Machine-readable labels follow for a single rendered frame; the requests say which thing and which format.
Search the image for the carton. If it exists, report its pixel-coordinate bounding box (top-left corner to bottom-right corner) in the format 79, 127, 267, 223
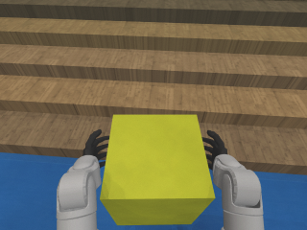
100, 114, 216, 226

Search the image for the left robot forearm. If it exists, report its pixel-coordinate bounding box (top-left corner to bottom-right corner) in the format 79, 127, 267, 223
56, 155, 102, 230

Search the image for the left robot hand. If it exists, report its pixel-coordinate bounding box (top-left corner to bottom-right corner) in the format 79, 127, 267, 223
83, 129, 110, 168

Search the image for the right robot hand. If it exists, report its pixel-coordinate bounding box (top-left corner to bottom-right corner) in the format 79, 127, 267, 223
201, 130, 227, 171

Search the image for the right robot forearm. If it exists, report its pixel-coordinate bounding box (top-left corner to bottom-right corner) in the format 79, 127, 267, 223
212, 154, 265, 230

